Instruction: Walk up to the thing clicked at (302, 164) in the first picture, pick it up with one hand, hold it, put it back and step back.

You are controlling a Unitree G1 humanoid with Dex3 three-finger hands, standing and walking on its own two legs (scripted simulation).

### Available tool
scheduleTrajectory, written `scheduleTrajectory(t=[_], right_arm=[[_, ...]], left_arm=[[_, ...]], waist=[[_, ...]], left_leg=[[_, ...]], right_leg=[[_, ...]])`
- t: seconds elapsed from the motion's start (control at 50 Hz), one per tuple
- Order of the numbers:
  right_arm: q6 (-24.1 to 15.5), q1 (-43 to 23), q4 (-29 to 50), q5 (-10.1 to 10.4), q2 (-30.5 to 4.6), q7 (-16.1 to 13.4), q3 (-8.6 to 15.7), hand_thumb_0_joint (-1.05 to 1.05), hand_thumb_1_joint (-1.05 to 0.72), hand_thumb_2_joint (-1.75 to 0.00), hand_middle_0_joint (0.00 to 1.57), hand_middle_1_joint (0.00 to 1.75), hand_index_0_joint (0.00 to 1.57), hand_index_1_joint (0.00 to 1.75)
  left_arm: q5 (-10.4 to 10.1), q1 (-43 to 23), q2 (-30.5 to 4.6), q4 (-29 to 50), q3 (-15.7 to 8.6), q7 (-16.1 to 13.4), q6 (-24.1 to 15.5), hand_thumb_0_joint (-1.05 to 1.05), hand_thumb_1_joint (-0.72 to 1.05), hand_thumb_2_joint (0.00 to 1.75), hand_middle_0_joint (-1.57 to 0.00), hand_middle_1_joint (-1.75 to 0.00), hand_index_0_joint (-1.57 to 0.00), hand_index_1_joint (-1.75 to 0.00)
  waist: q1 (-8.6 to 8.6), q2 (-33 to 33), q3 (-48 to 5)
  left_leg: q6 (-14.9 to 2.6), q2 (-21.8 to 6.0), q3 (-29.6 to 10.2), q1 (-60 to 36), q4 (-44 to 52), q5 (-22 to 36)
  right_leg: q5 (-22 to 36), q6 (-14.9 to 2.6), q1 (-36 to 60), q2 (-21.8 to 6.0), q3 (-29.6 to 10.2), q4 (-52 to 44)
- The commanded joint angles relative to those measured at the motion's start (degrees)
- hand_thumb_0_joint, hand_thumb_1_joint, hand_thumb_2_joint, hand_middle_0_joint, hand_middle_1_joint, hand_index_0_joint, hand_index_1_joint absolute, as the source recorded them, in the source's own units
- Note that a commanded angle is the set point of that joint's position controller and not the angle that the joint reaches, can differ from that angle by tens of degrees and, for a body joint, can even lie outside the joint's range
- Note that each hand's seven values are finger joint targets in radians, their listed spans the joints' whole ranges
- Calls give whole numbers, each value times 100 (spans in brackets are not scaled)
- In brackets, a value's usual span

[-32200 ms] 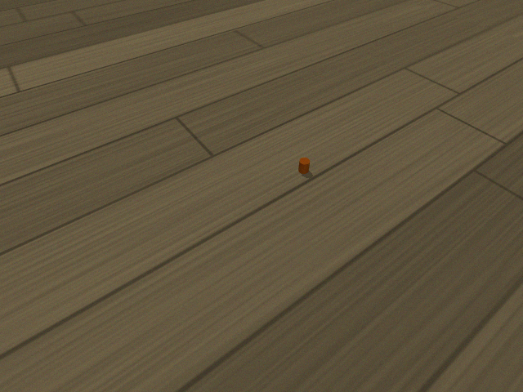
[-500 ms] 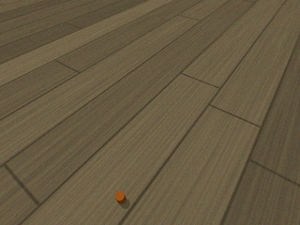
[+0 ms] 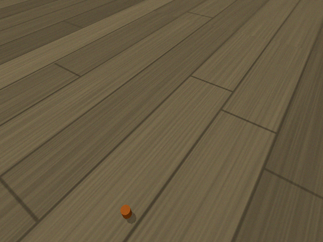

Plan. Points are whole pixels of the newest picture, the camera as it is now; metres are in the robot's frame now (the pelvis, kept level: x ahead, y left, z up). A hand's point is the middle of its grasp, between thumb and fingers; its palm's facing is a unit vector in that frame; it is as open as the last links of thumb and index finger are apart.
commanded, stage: stand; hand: left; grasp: from above
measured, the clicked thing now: (126, 211) +0.42 +0.25 -0.75
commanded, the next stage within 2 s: step back in 1.22 s
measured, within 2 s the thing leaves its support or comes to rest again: neither
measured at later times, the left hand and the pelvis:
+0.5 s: hand out of the picture +0.08 +0.24 -0.16, palm faces +0.02 -0.94 -0.34, open 7.4 cm; pelvis +0.01 +0.00 +0.00, yaw +0 degrees
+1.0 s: hand out of the picture +0.08 +0.24 -0.16, palm faces +0.01 -0.94 -0.34, open 7.4 cm; pelvis +0.01 +0.00 +0.00, yaw +0 degrees
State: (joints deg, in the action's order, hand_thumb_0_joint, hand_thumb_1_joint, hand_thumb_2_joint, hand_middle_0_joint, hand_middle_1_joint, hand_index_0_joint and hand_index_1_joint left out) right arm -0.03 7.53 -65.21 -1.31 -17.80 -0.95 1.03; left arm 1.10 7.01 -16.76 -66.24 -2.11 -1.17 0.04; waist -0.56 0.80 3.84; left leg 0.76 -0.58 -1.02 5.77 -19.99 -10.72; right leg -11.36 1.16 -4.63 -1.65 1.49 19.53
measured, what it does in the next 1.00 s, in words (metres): stands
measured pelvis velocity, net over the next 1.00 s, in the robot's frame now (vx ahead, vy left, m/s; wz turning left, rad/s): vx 0.01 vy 0.00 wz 0.00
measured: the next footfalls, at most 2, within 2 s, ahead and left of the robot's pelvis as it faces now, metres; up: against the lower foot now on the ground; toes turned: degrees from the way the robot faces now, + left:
right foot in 1.88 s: -0.11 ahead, -0.11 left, +0.00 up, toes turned -2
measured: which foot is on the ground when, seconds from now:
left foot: down 0.00-1.00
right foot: down 0.00-1.00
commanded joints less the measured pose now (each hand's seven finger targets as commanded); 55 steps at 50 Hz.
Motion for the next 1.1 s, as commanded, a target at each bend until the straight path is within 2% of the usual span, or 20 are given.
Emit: scheduleTrajectory(t=[0.0,0.08,0.16,0.22,0.3,0.5,0.56,0.62,0.76,0.78,0.84,0.88,1.0,1.08], right_arm=[[-145,-185,276,14,-1099,-87,189,0,-90,-90,20,30,20,30],[-148,-286,304,18,-1081,-68,176,0,-90,-90,20,30,20,30],[-161,-238,276,29,-1132,-67,171,0,-90,-90,20,30,20,30],[-168,-260,276,23,-1143,-65,159,0,-90,-90,20,30,20,30],[-174,-289,311,24,-1153,-57,165,0,-90,-90,20,30,20,30],[-165,-302,273,31,-1232,-42,159,0,-90,-90,20,30,20,30],[-175,-312,273,37,-1213,-40,158,0,-90,-90,20,30,20,30],[-173,-314,272,39,-1259,-33,158,0,-90,-90,20,30,20,30],[-167,-269,276,36,-1265,-22,156,0,-90,-90,20,30,20,30],[-178,-349,280,41,-1252,-14,151,0,-90,-90,20,30,20,30],[-183,-346,284,46,-1276,-12,155,0,-90,-90,20,30,20,30],[-172,-316,276,37,-1282,-13,155,0,-90,-90,20,30,20,30],[-161,-344,291,39,-1296,0,153,0,-90,-90,20,30,20,30],[-172,-324,298,44,-1297,8,162,0,-90,-90,20,30,20,30]], left_arm=[[-4,-241,-1155,277,-184,-62,-113,0,90,90,-20,-30,-20,-30],[4,-247,-1177,266,-187,-46,-123,0,90,90,-20,-30,-20,-30],[-8,-263,-1187,277,-180,-38,-129,0,90,90,-20,-30,-20,-30],[-21,-360,-1220,291,-190,-21,-121,0,90,90,-20,-30,-20,-30],[-6,-322,-1241,322,-180,-21,-142,0,90,90,-20,-30,-20,-30],[-31,-368,-1286,355,-157,-14,-153,0,90,90,-20,-30,-20,-30],[-39,-387,-1296,360,-152,-11,-159,0,90,90,-20,-30,-20,-30],[-32,-351,-1307,369,-146,3,-155,0,90,90,-20,-30,-20,-30],[-42,-382,-1370,407,-151,1,-173,0,90,90,-20,-30,-20,-30],[-46,-320,-1336,387,-131,10,-169,0,90,90,-20,-30,-20,-30],[-38,-321,-1330,417,-118,16,-176,0,90,90,-20,-30,-20,-30],[-34,-375,-1367,417,-132,9,-171,0,90,90,-20,-30,-20,-30],[-37,-315,-1364,410,-118,17,-172,0,90,90,-20,-30,-20,-30],[-43,-290,-1385,423,-113,22,-188,0,90,90,-20,-30,-20,-30]], waist=[[30,-27,-383],[14,-157,-315],[31,-3,-372],[39,18,-316],[32,-132,-475],[45,-4,-514],[44,-75,-521],[53,-10,-463],[78,-26,-574],[32,-42,-475],[38,-78,-525],[78,-66,-522],[57,-78,-447],[67,-104,-490]], left_leg=[[-164,-566,-393,96,331,815],[-172,-585,-417,90,368,648],[-164,-603,-399,36,369,870],[-150,-591,-394,147,432,631],[-174,-649,-412,-73,337,1074],[-166,-643,-366,4,375,1035],[-144,-661,-379,-26,358,1248],[-154,-641,-376,11,431,918],[-163,-655,-363,7,403,1013],[-142,-651,-392,-16,427,1048],[-144,-684,-389,-96,396,1127],[-157,-667,-370,-23,419,970],[-170,-672,-384,-39,461,764],[-158,-685,-392,-102,433,918]], right_leg=[[701,-157,51,-540,-452,-372],[524,-157,-36,-530,-427,-401],[764,-168,13,-549,-447,-378],[580,-178,-6,-544,-465,-383],[852,-176,-17,-555,-434,-378],[901,-180,106,-575,-429,-367],[1043,-187,129,-590,-433,-330],[761,-173,39,-562,-432,-395],[924,-205,131,-604,-453,-365],[902,-197,32,-575,-430,-380],[924,-190,15,-582,-432,-388],[848,-186,47,-586,-448,-398],[631,-193,-72,-570,-452,-446],[775,-211,-62,-586,-482,-419]])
